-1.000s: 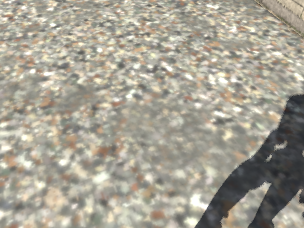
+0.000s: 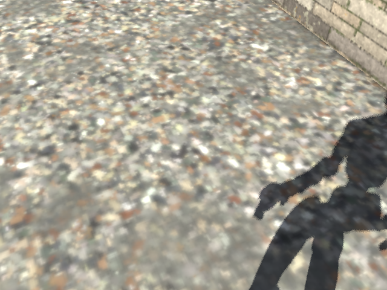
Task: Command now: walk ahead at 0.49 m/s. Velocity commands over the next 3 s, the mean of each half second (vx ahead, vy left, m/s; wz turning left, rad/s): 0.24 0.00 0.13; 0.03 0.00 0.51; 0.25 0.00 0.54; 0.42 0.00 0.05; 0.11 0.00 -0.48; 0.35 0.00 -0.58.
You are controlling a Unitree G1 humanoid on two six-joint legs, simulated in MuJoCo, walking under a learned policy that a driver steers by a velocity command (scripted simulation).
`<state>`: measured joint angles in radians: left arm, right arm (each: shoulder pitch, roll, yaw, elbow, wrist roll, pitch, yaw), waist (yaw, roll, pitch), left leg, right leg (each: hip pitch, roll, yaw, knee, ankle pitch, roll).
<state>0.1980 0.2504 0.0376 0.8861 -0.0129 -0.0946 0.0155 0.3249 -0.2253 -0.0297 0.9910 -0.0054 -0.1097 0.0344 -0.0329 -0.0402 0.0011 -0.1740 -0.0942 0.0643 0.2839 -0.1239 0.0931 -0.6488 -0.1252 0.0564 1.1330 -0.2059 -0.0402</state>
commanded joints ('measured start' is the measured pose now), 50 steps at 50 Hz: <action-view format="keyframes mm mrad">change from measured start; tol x16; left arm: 1 33 42 12 -43 12 6 6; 10 -171 49 7 -104 10 -9 -26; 15 186 177 44 -22 39 -2 -16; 20 -101 100 20 -83 34 24 -2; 50 -193 100 61 -101 10 82 41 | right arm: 1 -39 -133 -22 -56 2 -16 -20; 12 22 -150 -18 -10 20 38 -47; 15 250 -2 34 19 13 23 -37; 18 33 -139 -21 -45 37 72 -59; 50 -71 -215 -92 -295 18 104 -87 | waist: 1 46 76 53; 12 59 115 -54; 15 71 -252 -421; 21 -11 -84 -83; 35 -19 -63 -96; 38 2 356 -14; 41 44 150 -59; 50 16 176 -90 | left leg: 1 -94 284 -217 -202 66 172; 12 129 252 -139 162 452 32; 13 66 183 -115 316 375 -4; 15 -354 24 -116 850 -572 -92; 17 -450 92 -161 1000 -502 -102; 35 -84 113 36 274 -131 -37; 38 56 484 -583 11 316 257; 50 119 294 -410 55 211 123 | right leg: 1 -30 -43 3 -145 153 27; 12 303 111 -61 -700 298 -30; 14 855 -180 178 -600 1012 -177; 15 971 -342 373 -631 1020 -306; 20 362 -161 94 -879 230 -179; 33 422 -224 -70 -889 46 -171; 36 345 -141 -167 -683 -36 -46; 38 -76 117 -177 -168 -449 106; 44 -33 108 3 17 -125 79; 50 -22 129 29 -236 -84 107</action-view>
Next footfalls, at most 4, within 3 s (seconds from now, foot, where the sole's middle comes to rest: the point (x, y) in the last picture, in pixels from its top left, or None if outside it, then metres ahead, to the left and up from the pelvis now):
0.26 right None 0.31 -0.15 -0.78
0.72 left None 0.20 0.08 -0.78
1.24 right None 0.31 -0.11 -0.78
1.70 left None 0.36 0.30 -0.78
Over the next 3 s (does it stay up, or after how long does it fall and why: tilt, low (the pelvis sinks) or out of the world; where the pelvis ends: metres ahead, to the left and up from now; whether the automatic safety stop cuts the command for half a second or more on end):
stays up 0.67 0.36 -0.01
